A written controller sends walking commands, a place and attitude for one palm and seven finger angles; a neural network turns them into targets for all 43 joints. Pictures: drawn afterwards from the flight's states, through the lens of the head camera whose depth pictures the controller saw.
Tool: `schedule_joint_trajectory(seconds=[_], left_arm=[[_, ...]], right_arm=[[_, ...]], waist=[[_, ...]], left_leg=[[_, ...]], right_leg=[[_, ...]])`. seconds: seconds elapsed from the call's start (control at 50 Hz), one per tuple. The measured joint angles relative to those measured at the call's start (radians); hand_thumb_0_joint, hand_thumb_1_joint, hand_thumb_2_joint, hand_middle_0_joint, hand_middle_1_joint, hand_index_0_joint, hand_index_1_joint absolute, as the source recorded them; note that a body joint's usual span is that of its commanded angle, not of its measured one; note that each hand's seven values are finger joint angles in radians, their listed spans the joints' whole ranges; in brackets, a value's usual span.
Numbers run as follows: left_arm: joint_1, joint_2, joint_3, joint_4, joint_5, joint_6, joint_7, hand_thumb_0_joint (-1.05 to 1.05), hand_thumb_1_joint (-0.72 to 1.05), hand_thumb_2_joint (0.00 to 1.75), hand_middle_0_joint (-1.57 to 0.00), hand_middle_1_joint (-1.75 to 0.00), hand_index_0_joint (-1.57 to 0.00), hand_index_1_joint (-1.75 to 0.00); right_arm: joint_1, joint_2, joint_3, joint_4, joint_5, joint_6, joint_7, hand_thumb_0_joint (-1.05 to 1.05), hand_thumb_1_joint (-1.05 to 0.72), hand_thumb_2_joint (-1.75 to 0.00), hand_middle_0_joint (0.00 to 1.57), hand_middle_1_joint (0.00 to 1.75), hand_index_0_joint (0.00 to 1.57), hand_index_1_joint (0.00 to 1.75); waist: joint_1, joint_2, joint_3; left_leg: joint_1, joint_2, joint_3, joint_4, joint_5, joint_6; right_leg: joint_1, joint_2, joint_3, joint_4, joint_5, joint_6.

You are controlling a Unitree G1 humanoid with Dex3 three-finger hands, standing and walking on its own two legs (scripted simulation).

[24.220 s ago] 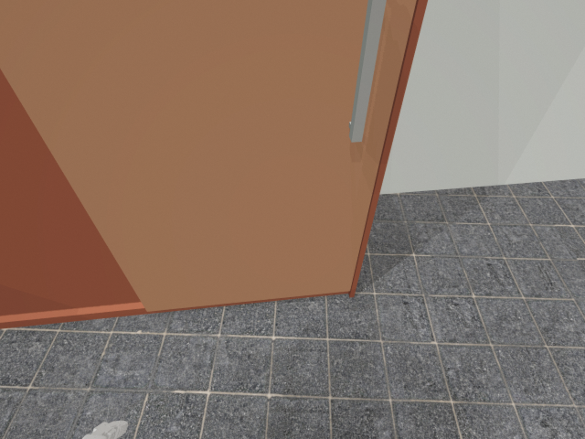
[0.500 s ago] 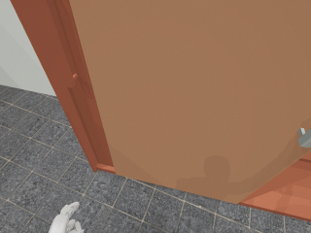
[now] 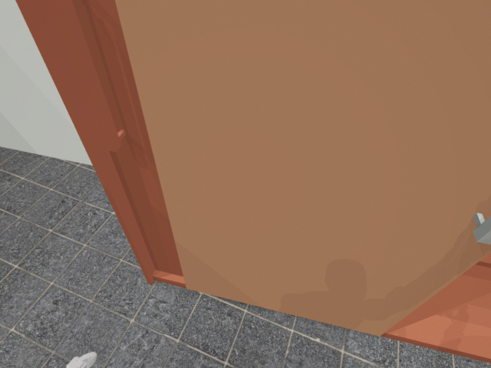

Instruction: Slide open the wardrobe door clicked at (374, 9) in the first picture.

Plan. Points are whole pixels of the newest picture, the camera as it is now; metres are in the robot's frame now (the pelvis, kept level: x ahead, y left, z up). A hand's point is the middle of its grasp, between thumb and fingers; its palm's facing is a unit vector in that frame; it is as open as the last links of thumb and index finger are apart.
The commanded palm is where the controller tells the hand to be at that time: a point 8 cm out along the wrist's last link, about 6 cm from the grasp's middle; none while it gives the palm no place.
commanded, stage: stop walking and hold the door there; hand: right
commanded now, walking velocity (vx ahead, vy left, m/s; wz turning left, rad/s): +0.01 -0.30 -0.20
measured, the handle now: out of the picture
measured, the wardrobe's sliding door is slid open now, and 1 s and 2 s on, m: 0.59 0.59 0.60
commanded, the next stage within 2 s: loosen the grip on the handle in 1.14 s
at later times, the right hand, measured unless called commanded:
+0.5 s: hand out of the picture +0.37 -0.40 +0.16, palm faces +0.48 +0.86 -0.18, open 5.8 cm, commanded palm +0.33 -0.41 +0.15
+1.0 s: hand out of the picture +0.37 -0.38 +0.17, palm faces +0.39 +0.91 -0.14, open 5.9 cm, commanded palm +0.33 -0.41 +0.15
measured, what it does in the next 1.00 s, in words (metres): steps to the right: right foot, then left foot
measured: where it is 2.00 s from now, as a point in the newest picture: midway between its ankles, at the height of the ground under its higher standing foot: outside the picture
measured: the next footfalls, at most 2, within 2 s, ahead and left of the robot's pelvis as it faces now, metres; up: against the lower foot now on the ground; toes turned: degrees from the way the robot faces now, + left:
right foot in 0.28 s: +0.04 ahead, -0.21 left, +0.00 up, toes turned -9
left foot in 0.60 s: +0.00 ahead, -0.04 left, +0.00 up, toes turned -2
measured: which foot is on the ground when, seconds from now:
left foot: down 0.00-0.30, up 0.32-0.58, down 0.60-1.00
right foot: up 0.00-0.26, down 0.28-1.00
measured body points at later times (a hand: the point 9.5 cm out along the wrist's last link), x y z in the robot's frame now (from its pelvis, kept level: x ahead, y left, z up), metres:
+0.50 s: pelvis -0.03 -0.10 -0.01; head +0.05 -0.11 +0.44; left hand +0.17 +0.08 -0.12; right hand +0.34 -0.45 +0.17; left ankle -0.04 -0.01 -0.70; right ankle +0.00 -0.20 -0.74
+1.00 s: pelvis -0.03 -0.12 +0.00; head +0.00 -0.13 +0.45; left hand +0.14 +0.13 -0.09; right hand +0.34 -0.43 +0.17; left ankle -0.04 -0.04 -0.74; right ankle +0.00 -0.20 -0.74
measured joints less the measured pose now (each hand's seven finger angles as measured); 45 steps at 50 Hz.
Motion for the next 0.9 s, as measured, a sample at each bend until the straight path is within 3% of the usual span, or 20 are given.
schedule_joint_trajectory(seconds=[0.08, 0.12, 0.2, 0.28, 0.32, 0.38, 0.44, 0.5, 0.56, 0.6, 0.64, 0.68, 0.78, 0.9], left_arm=[[-0.028, 0.031, 0.020, 0.010, 0.004, 0.003, -0.008, 0.01, 0.90, 0.89, -0.20, -0.30, -0.21, -0.30], [-0.042, 0.041, 0.023, 0.007, 0.006, 0.000, -0.010, 0.01, 0.90, 0.89, -0.20, -0.30, -0.21, -0.30], [-0.064, 0.047, 0.029, -0.012, 0.007, -0.004, -0.008, 0.01, 0.90, 0.89, -0.20, -0.30, -0.20, -0.30], [-0.098, 0.047, 0.035, -0.036, 0.008, 0.007, -0.009, 0.01, 0.90, 0.89, -0.20, -0.30, -0.20, -0.30], [-0.136, 0.021, 0.039, -0.043, 0.005, 0.014, -0.011, 0.01, 0.91, 0.89, -0.20, -0.30, -0.20, -0.30], [-0.172, -0.037, 0.024, -0.082, 0.001, 0.009, -0.028, 0.01, 0.91, 0.89, -0.20, -0.30, -0.20, -0.30], [-0.186, -0.098, -0.014, -0.104, -0.003, -0.009, -0.045, 0.01, 0.91, 0.89, -0.20, -0.30, -0.20, -0.30], [-0.182, -0.153, -0.058, -0.104, 0.003, -0.018, -0.053, 0.01, 0.90, 0.89, -0.20, -0.30, -0.20, -0.30], [-0.174, -0.180, -0.096, -0.100, 0.015, -0.021, -0.057, 0.01, 0.90, 0.89, -0.20, -0.30, -0.21, -0.30], [-0.170, -0.181, -0.111, -0.099, 0.022, -0.021, -0.058, 0.01, 0.90, 0.89, -0.20, -0.30, -0.21, -0.31], [-0.179, -0.164, -0.113, -0.091, 0.026, -0.016, -0.059, 0.01, 0.90, 0.89, -0.20, -0.30, -0.21, -0.31], [-0.177, -0.148, -0.107, -0.086, 0.025, -0.011, -0.056, 0.01, 0.90, 0.89, -0.20, -0.30, -0.21, -0.31], [-0.156, -0.110, -0.086, -0.081, 0.016, 0.002, -0.042, 0.01, 0.90, 0.89, -0.20, -0.30, -0.21, -0.31], [-0.134, -0.056, -0.050, -0.103, 0.025, 0.007, -0.022, 0.01, 0.90, 0.89, -0.20, -0.30, -0.21, -0.30]], right_arm=[[0.001, 0.028, -0.005, -0.007, -0.014, -0.012, 0.029, -0.24, -0.60, -0.83, 0.45, 1.40, 0.42, 1.40], [0.000, 0.041, 0.003, -0.020, -0.016, -0.013, 0.043, -0.25, -0.60, -0.83, 0.45, 1.40, 0.43, 1.40], [-0.002, 0.090, 0.044, -0.109, -0.005, -0.019, 0.045, -0.25, -0.60, -0.82, 0.45, 1.40, 0.45, 1.40], [-0.010, 0.150, 0.116, -0.245, 0.012, -0.011, 0.028, -0.23, -0.61, -0.81, 0.45, 1.40, 0.45, 1.40], [-0.018, 0.163, 0.155, -0.318, 0.022, 0.002, 0.009, -0.23, -0.61, -0.80, 0.45, 1.41, 0.44, 1.40], [-0.028, 0.187, 0.200, -0.404, 0.041, 0.030, -0.021, -0.21, -0.65, -0.78, 0.45, 1.42, 0.38, 1.40], [-0.038, 0.222, 0.226, -0.476, 0.060, 0.068, -0.040, -0.19, -0.69, -0.78, 0.45, 1.42, 0.32, 1.40], [-0.053, 0.245, 0.250, -0.527, 0.072, 0.104, -0.044, -0.16, -0.71, -0.77, 0.45, 1.41, 0.29, 1.40], [-0.053, 0.256, 0.265, -0.559, 0.077, 0.119, -0.044, -0.15, -0.71, -0.77, 0.45, 1.41, 0.29, 1.40], [-0.048, 0.259, 0.268, -0.571, 0.078, 0.123, -0.044, -0.15, -0.71, -0.77, 0.45, 1.40, 0.30, 1.40], [-0.036, 0.270, 0.261, -0.582, 0.080, 0.120, -0.050, -0.15, -0.71, -0.77, 0.45, 1.40, 0.30, 1.40], [-0.020, 0.281, 0.259, -0.589, 0.082, 0.118, -0.052, -0.15, -0.71, -0.77, 0.45, 1.40, 0.30, 1.40], [-0.008, 0.296, 0.277, -0.586, 0.085, 0.117, -0.052, -0.13, -0.73, -0.77, 0.45, 1.40, 0.30, 1.40], [0.022, 0.299, 0.289, -0.562, 0.087, 0.114, -0.055, -0.11, -0.74, -0.77, 0.45, 1.40, 0.27, 1.40]], waist=[[-0.004, 0.002, 0.006], [0.003, 0.010, 0.018], [-0.002, 0.030, 0.051], [-0.011, 0.031, 0.079], [-0.023, 0.051, 0.104], [-0.056, 0.038, 0.145], [-0.069, 0.021, 0.167], [-0.075, 0.044, 0.169], [-0.083, 0.066, 0.164], [-0.088, 0.068, 0.161], [-0.084, 0.033, 0.172], [-0.077, 0.014, 0.164], [-0.058, 0.049, 0.131], [-0.034, 0.067, 0.081]], left_leg=[[0.004, 0.040, -0.001, 0.003, -0.007, -0.015], [0.009, 0.071, 0.005, 0.008, -0.013, -0.031], [0.009, 0.136, 0.013, 0.034, -0.028, -0.068], [-0.021, 0.193, 0.020, 0.112, -0.060, -0.116], [-0.064, 0.218, -0.005, 0.192, -0.086, -0.107], [-0.150, 0.150, -0.017, 0.414, -0.286, -0.066], [-0.184, 0.066, 0.021, 0.519, -0.286, -0.048], [-0.157, 0.010, 0.035, 0.457, -0.237, -0.037], [-0.086, -0.022, 0.032, 0.286, -0.207, -0.022], [-0.028, -0.032, 0.019, 0.157, -0.145, -0.009], [0.004, -0.057, 0.022, 0.094, -0.105, 0.048], [0.015, -0.070, 0.024, 0.063, -0.089, 0.069], [0.029, -0.068, 0.022, 0.054, -0.088, 0.063], [0.023, -0.057, 0.000, 0.063, -0.092, 0.026]], right_leg=[[-0.055, 0.035, 0.049, 0.228, -0.108, 0.010], [-0.055, 0.031, 0.049, 0.253, -0.126, 0.013], [-0.014, 0.005, 0.028, 0.153, -0.127, 0.020], [0.066, -0.018, -0.017, -0.031, 0.056, 0.038], [0.059, 0.005, -0.038, -0.018, 0.031, 0.030], [0.037, -0.004, -0.051, 0.010, 0.021, -0.002], [0.028, -0.011, -0.043, -0.013, 0.046, -0.016], [0.025, 0.010, -0.038, -0.041, 0.066, -0.022], [0.022, 0.030, -0.045, -0.052, 0.072, -0.025], [0.014, 0.037, -0.055, -0.041, 0.065, -0.026], [0.012, 0.019, -0.050, -0.024, 0.055, -0.026], [0.012, 0.008, -0.046, -0.028, 0.056, -0.024], [0.026, 0.011, -0.048, -0.035, 0.056, -0.029], [0.041, 0.020, -0.070, -0.059, 0.064, -0.045]])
